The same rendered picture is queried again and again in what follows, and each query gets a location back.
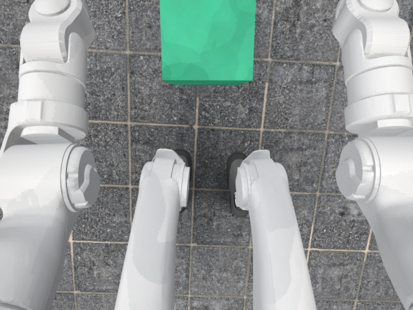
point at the robot right shin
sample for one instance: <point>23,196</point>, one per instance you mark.
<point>261,154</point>

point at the left robot upper arm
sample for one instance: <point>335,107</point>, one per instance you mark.
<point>43,188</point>

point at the robot left forearm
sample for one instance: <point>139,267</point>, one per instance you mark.
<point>50,107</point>

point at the carton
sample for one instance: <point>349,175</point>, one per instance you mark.
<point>207,42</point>

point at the right robot upper arm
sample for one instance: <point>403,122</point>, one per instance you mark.
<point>377,173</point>

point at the left robot foot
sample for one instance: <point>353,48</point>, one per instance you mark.
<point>185,156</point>

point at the robot right forearm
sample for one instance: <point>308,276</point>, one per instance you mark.
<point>375,52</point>

